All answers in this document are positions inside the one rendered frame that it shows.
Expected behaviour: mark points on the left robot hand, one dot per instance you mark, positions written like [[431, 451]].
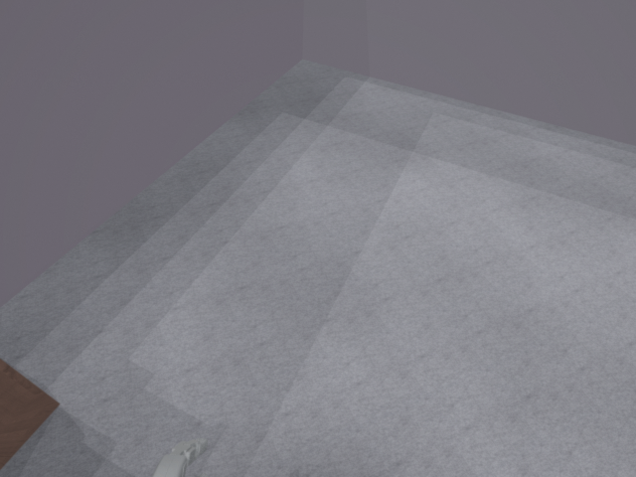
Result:
[[182, 455]]

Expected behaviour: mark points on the cabinet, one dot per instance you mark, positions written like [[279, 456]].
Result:
[[23, 408]]

